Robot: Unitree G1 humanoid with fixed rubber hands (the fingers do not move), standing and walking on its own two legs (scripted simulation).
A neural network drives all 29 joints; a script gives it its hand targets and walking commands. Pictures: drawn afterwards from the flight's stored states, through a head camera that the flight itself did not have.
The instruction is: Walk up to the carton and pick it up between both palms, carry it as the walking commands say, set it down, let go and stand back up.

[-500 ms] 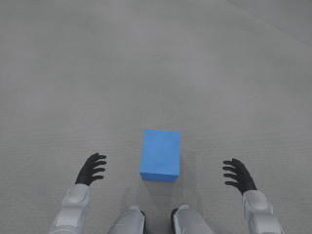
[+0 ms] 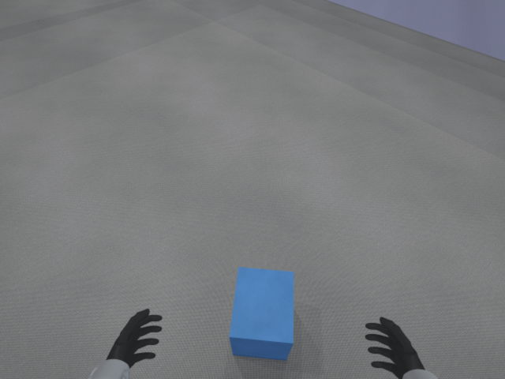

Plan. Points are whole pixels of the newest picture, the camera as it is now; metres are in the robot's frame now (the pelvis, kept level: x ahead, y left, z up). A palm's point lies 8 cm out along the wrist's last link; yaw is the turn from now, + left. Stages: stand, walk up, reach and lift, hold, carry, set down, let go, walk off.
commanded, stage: let go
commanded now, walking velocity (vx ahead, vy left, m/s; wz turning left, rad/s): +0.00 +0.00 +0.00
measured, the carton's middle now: (262, 314) +0.42 -0.02 -0.65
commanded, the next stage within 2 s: stand in 0.08 s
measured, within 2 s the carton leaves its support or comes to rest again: neither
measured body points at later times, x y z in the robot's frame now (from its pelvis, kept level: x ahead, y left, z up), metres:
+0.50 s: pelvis +0.03 -0.01 +0.00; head -0.07 -0.01 +0.44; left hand +0.09 +0.27 -0.13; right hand +0.13 -0.29 -0.10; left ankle +0.00 +0.11 -0.73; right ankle +0.01 -0.12 -0.73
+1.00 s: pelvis -0.03 -0.02 +0.00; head -0.11 -0.01 +0.44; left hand +0.02 +0.26 -0.14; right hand -0.01 -0.30 -0.13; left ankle +0.00 +0.11 -0.73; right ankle +0.01 -0.12 -0.73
